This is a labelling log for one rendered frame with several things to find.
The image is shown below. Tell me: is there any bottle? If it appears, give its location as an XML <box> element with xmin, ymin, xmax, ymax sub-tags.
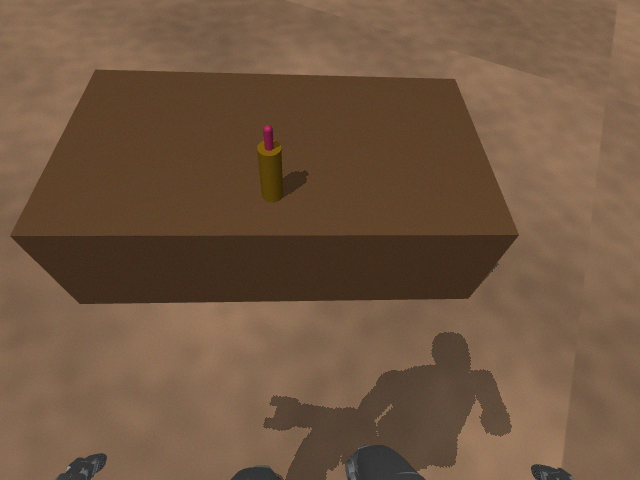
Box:
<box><xmin>257</xmin><ymin>125</ymin><xmax>283</xmax><ymax>203</ymax></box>

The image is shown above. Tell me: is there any right robot hand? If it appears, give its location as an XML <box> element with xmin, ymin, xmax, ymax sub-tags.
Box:
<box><xmin>531</xmin><ymin>464</ymin><xmax>573</xmax><ymax>480</ymax></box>

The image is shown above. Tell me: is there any left robot hand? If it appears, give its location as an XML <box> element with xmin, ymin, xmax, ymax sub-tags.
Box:
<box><xmin>55</xmin><ymin>453</ymin><xmax>107</xmax><ymax>480</ymax></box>

